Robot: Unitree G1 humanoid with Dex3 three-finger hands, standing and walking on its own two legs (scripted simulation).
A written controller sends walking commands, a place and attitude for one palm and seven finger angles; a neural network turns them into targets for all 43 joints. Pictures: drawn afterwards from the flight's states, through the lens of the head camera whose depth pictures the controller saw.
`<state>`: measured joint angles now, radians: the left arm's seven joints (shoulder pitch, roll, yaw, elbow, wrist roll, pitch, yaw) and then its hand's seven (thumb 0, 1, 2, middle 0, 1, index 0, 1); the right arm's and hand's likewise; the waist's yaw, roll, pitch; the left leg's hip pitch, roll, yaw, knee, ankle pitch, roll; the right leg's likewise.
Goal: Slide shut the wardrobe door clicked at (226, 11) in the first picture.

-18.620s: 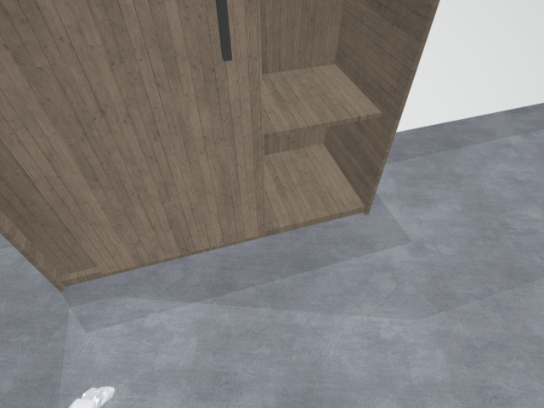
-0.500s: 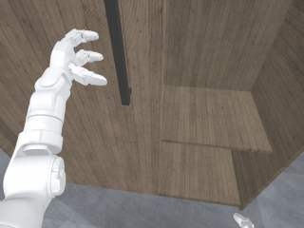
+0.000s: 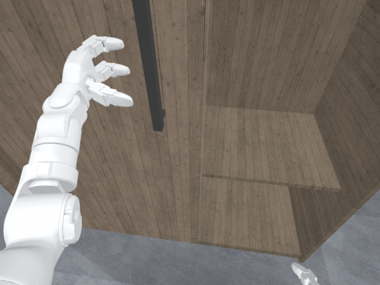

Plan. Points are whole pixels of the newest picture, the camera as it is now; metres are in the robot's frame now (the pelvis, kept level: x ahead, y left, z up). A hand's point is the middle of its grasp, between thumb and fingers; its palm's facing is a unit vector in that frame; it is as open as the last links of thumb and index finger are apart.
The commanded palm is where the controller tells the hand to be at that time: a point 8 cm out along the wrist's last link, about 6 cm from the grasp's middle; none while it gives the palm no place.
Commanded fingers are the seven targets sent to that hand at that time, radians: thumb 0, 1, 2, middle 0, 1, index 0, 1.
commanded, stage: move the hooked fingers beside the handle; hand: left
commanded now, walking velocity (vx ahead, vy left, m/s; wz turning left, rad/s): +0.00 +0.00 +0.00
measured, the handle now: (153, 61) +0.46 +0.12 +0.27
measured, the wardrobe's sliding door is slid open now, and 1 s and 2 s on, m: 0.51 0.51 0.51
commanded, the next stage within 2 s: feel for the door with the fingertips in 1.18 s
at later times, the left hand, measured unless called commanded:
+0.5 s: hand (115, 75) +0.42 +0.19 +0.25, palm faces +0.04 -1.00 -0.03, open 13.8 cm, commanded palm +0.42 +0.21 +0.22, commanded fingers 0.00 -0.50 0.30 -0.30 -1.20 -0.30 -1.20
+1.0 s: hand (113, 75) +0.42 +0.19 +0.25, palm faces +0.01 -1.00 -0.03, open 13.7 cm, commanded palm +0.43 +0.22 +0.22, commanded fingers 0.00 -0.50 0.30 -0.30 -1.20 -0.30 -1.20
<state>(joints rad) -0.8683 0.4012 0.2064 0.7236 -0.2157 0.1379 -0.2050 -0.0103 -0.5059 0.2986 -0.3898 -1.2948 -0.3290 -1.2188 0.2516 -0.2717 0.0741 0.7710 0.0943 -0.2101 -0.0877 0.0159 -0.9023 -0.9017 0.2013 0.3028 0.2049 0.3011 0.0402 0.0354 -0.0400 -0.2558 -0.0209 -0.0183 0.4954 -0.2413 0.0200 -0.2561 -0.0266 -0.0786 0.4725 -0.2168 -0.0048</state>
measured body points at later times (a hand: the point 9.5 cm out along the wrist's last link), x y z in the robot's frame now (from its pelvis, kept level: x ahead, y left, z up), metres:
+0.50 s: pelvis +0.00 +0.00 +0.00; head -0.01 -0.02 +0.45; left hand +0.41 +0.24 +0.26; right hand +0.14 -0.25 -0.11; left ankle +0.01 +0.11 -0.74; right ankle +0.02 -0.12 -0.74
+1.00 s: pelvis -0.01 +0.00 +0.00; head -0.01 -0.01 +0.45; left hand +0.42 +0.25 +0.26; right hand +0.13 -0.25 -0.11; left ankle +0.01 +0.11 -0.74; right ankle +0.02 -0.12 -0.74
